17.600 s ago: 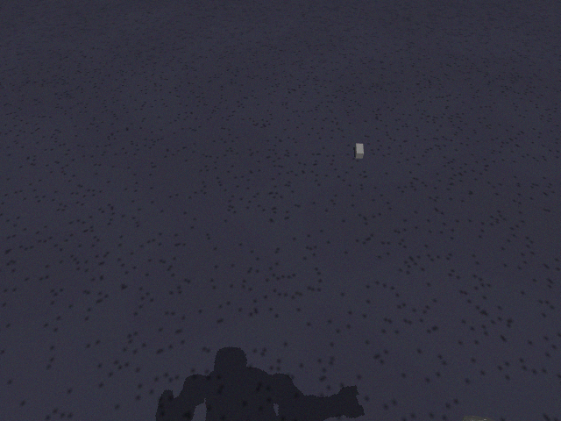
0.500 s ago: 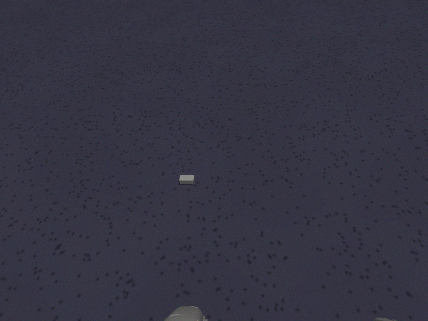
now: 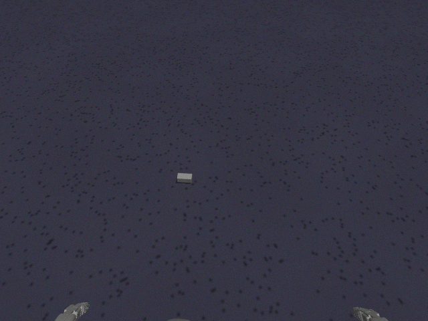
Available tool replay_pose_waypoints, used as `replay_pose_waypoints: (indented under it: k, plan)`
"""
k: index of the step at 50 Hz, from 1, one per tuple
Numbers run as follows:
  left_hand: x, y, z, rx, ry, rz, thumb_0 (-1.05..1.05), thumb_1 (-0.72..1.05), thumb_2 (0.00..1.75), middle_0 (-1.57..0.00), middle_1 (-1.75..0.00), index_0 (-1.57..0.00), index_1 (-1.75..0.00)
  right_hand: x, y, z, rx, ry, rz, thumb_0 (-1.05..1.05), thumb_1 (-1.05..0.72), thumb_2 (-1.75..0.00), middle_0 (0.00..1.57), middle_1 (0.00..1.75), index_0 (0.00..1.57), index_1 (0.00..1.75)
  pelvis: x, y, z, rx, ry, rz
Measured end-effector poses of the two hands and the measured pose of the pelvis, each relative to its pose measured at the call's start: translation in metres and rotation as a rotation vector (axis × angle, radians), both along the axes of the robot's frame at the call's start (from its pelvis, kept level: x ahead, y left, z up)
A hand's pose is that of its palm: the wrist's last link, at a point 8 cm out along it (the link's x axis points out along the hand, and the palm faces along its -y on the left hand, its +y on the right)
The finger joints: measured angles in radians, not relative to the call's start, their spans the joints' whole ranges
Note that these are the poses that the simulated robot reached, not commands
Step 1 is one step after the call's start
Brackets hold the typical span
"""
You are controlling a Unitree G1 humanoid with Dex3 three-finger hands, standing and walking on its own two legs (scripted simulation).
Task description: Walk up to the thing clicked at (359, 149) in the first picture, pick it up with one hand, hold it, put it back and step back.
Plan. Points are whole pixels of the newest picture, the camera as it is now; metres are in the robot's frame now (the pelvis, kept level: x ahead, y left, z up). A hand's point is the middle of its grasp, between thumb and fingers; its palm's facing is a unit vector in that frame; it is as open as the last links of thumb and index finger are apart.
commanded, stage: walk up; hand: left
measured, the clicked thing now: (184, 177) +0.90 +0.19 -0.75
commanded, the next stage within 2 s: stand in 0.26 s
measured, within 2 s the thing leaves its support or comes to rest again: neither
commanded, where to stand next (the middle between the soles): +0.44 +0.00 m, yaw -3 degrees
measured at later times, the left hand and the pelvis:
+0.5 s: hand out of the picture +0.07 +0.25 -0.15, palm faces +0.01 -0.94 -0.34, open 7.4 cm; pelvis -0.01 +0.00 +0.01, yaw +0 degrees
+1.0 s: hand out of the picture +0.04 +0.25 -0.14, palm faces -0.02 -0.94 -0.35, open 7.4 cm; pelvis -0.03 -0.01 +0.01, yaw +0 degrees
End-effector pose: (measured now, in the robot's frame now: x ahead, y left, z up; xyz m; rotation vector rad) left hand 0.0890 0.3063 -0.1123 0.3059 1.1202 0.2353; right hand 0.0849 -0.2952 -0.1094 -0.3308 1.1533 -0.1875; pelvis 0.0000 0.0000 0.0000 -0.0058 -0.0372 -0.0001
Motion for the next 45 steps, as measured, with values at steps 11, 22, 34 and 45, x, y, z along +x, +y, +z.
replay_pose_waypoints:
  k: [11,22,34,45]
  plan:
    - [-0.003,-0.002,0.000,0.009,0.014,0.012,0.00,0.90,0.89,-0.20,-0.30,-0.20,-0.30,0.023,-0.003,0.001,-0.003,-0.029,0.006,0.00,-0.90,-0.90,0.21,0.30,0.20,0.30,0.000,-0.003,-0.001,-0.006,-0.009,0.011]
    - [-0.025,-0.007,-0.001,-0.015,0.103,0.021,0.00,0.90,0.89,-0.20,-0.30,-0.20,-0.30,0.017,0.002,0.006,0.003,-0.008,0.012,0.00,-0.90,-0.90,0.21,0.30,0.20,0.30,-0.005,-0.002,0.008,-0.001,-0.017,0.000]
    - [-0.035,-0.014,0.004,-0.025,0.094,-0.011,0.00,0.90,0.89,-0.20,-0.30,-0.20,-0.30,-0.017,-0.002,0.007,0.008,0.022,-0.013,0.00,-0.90,-0.90,0.21,0.30,0.20,0.30,-0.021,-0.003,0.013,-0.001,-0.024,-0.003]
    - [-0.052,-0.013,0.005,-0.017,0.115,-0.010,0.00,0.90,0.89,-0.20,-0.30,-0.20,-0.30,-0.053,-0.010,0.002,0.005,0.084,-0.037,0.00,-0.90,-0.90,0.21,0.30,0.20,0.30,-0.029,-0.006,0.013,0.001,-0.019,-0.002]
